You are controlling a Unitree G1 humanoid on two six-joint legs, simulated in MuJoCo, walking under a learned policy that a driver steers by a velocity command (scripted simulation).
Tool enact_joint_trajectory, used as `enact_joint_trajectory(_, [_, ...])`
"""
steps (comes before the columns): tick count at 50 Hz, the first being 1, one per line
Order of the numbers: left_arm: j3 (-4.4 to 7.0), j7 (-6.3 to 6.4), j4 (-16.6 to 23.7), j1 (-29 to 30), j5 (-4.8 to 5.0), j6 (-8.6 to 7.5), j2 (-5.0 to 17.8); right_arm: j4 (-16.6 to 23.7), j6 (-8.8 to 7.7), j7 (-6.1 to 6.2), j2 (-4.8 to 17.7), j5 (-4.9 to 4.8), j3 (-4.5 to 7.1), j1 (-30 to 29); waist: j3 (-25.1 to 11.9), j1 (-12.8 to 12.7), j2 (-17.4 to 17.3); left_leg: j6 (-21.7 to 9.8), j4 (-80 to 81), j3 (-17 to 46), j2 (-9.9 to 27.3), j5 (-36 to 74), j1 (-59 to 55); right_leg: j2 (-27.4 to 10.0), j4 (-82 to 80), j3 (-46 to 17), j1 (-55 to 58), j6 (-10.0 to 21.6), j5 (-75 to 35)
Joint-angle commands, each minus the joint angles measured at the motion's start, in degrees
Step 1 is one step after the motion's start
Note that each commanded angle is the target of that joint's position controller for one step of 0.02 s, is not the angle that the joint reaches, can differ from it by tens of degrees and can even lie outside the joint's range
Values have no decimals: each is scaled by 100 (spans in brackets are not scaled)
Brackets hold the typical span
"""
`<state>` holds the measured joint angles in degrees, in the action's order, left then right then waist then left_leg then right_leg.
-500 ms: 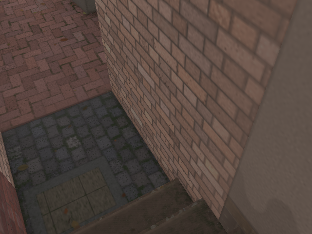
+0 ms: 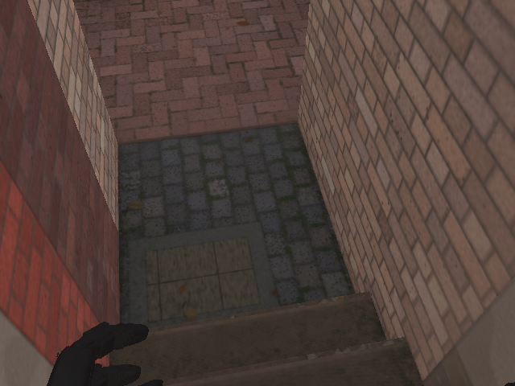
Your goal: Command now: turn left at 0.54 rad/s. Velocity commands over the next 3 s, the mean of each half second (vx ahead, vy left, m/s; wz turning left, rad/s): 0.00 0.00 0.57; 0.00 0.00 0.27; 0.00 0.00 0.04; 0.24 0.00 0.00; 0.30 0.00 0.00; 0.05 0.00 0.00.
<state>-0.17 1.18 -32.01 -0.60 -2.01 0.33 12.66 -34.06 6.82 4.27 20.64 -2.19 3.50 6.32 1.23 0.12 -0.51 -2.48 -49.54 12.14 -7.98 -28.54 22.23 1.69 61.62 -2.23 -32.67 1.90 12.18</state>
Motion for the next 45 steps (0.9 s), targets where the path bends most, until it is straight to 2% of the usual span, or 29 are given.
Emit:
enact_joint_trajectory(1, [263,3,223,-476,25,-161,759,619,-184,15,693,-35,226,-378,-1073,-192,29,-450,-65,1015,713,4716,-234,-482,-1679,-820,1545,576,-3262])
enact_joint_trajectory(2, [326,88,98,-935,-52,-80,894,563,-249,4,483,-17,196,-34,-1406,-205,1306,155,-1280,634,-23,2011,1021,-1444,-2197,-2010,2871,1487,-5363])
enact_joint_trajectory(3, [391,123,-108,-1248,22,-65,889,507,-368,-98,260,50,151,-61,-1186,-237,1946,371,-2509,741,-363,-1276,1969,-2237,-2753,-3088,3110,2033,-6024])
enact_joint_trajectory(4, [432,138,-235,-1521,144,-58,988,437,-479,-198,470,107,248,-10,-1111,-264,1276,453,-3332,879,-159,-1174,2485,-2355,-2736,-2913,3291,2026,-5626])
enact_joint_trajectory(5, [472,148,-322,-1651,286,25,1000,389,-442,-224,339,8,258,43,-955,-108,999,558,-3670,568,-132,-1066,2758,-2227,-2713,-2518,3232,1931,-5242])
enact_joint_trajectory(8, [455,241,-188,-865,150,134,975,183,-183,-203,252,-37,236,66,-392,178,615,739,-4623,-38,159,419,2476,-2052,-2691,-1806,1683,1618,-3637])
enact_joint_trajectory(10, [428,301,0,-418,123,204,1068,157,-108,-176,387,53,281,149,-342,327,750,754,-4149,-732,267,987,1652,-1712,-2632,-816,981,1300,-3629])
enact_joint_trajectory(11, [464,334,-107,-520,255,249,1114,376,-112,-216,112,65,153,-80,-268,246,912,670,-2884,-769,589,714,1833,-1701,-2840,-679,1226,1038,-2948])
enact_joint_trajectory(12, [523,390,-76,-624,214,300,1314,313,-165,-248,11,133,101,-200,-539,100,721,572,-2612,-1273,563,1346,1069,-1549,-2509,-211,1146,903,-2893])
enact_joint_trajectory(13, [582,406,-76,-572,215,332,1462,279,-211,-302,-121,67,41,-27,-765,158,1005,478,-2076,-1528,591,1356,372,-1473,-2490,73,934,753,-2414])
enact_joint_trajectory(15, [596,394,-94,-595,287,299,1437,-54,-220,-342,-26,-68,134,919,-829,431,1533,342,-1345,-1958,369,846,-961,-1389,-2021,397,388,474,-1268])
enact_joint_trajectory(16, [581,379,-96,-445,340,223,1355,-300,-214,-359,-40,-58,196,1710,-821,849,1459,126,-516,-1796,358,809,-1798,-1407,-1368,455,-70,234,-811])
enact_joint_trajectory(17, [434,349,-238,-711,388,367,860,-366,-202,-354,-357,69,51,1776,-327,804,770,-318,1980,-425,672,-286,-1890,-1005,-17,489,-236,-24,569])
enact_joint_trajectory(18, [325,316,101,-743,41,365,347,-221,-343,-413,184,233,65,1339,-96,237,-985,-688,1079,1480,1376,3586,-2185,-525,1836,-55,-1762,-412,3006])
enact_joint_trajectory(19, [357,281,351,-1245,101,262,497,-160,-451,-548,625,154,99,1302,-1056,-47,-1378,-1226,1545,3054,2497,6714,-2296,-282,2505,-973,-1998,-651,3219])
enact_joint_trajectory(20, [450,318,639,-551,371,217,793,-145,-544,-650,849,363,197,1176,-1033,287,-989,-1772,2557,4226,2777,4382,-1811,36,2641,-1212,-2346,-686,3075])
enact_joint_trajectory(21, [569,398,588,-275,471,216,1031,-250,-542,-653,633,344,143,944,-242,204,-434,-1786,2633,4014,2480,2241,-1392,-68,2545,-1220,-2565,-660,2535])
enact_joint_trajectory(23, [608,401,381,-394,333,430,1083,-163,-388,-388,269,202,-55,207,214,-96,-549,-1458,2599,3073,2044,679,-254,-182,2401,-1070,-1889,-754,1731])
enact_joint_trajectory(25, [568,311,110,-856,269,487,890,101,-326,-153,132,374,-180,-495,97,-428,-475,-1213,2066,2063,1613,1813,953,-43,2908,-587,-596,-843,-21])
enact_joint_trajectory(27, [534,234,63,-1050,193,387,748,94,-270,-71,-6,397,-275,-455,-245,-424,-572,-1254,1801,1476,1499,3176,819,107,3339,-329,-203,-887,-304])
enact_joint_trajectory(29, [395,168,318,-495,154,379,470,-213,-167,-51,-394,226,-352,405,-178,-43,-708,-1306,1776,1281,1450,2888,-259,6,2127,-365,-846,-892,433])
enact_joint_trajectory(31, [276,24,304,-277,106,361,202,-532,-148,1,-481,325,-301,847,-468,109,-711,-1190,1641,1117,1375,2551,-975,-236,700,-412,-570,-840,568])
enact_joint_trajectory(34, [288,-170,-121,-710,176,284,190,-472,-108,-50,-398,395,-273,388,-611,-135,-999,-1037,1861,872,1257,3283,-76,-79,-179,131,1375,-808,596])
enact_joint_trajectory(37, [185,-258,-468,-1134,229,274,-175,-688,-77,-155,-764,235,-406,251,-204,-321,-1239,-776,2459,1099,1248,1951,-304,-198,-3089,-13,2006,-441,1657])
enact_joint_trajectory(39, [234,-287,-792,-1393,55,246,161,-955,-189,-157,-695,259,-381,603,78,-107,-338,-343,2018,1038,980,2021,-237,-451,-4045,-347,2617,-272,-170])
enact_joint_trajectory(40, [262,-285,-848,-1234,15,124,350,-872,-196,-232,-521,128,-326,981,97,523,117,-129,2585,799,980,1815,-670,-474,-3552,-574,1902,34,-779])
enact_joint_trajectory(41, [298,-288,-963,-1348,75,47,215,-1018,-186,-230,-257,77,-279,611,155,128,-48,39,2482,675,921,1355,-875,-341,-3874,-591,1723,144,-245])
enact_joint_trajectory(42, [269,-251,-1026,-1344,74,6,147,-1039,-185,-201,-251,106,-280,391,286,64,-25,145,2500,600,888,1238,-824,-293,-4048,-510,1711,92,25])
enact_joint_trajectory(45, [289,-144,-1223,-1640,140,-3,161,-1173,-151,-180,-560,245,-405,239,150,98,75,213,2643,440,923,1583,-1039,-219,-4350,-446,1939,-19,165])
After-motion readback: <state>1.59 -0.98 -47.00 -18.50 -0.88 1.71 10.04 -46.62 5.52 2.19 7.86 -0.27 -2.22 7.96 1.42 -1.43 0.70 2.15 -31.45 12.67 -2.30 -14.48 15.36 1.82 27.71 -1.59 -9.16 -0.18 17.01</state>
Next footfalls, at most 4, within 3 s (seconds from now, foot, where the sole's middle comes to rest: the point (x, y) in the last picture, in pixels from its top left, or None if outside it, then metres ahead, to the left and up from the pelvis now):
0.34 left None -0.03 0.14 -0.74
0.76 right None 0.01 -0.12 -0.74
2.24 right None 0.27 -0.14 -0.93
2.56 left None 0.31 0.12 -0.92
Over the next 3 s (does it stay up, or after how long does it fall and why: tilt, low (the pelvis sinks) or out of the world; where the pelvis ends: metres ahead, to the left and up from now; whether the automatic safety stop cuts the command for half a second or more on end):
stays up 0.31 -0.07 -0.15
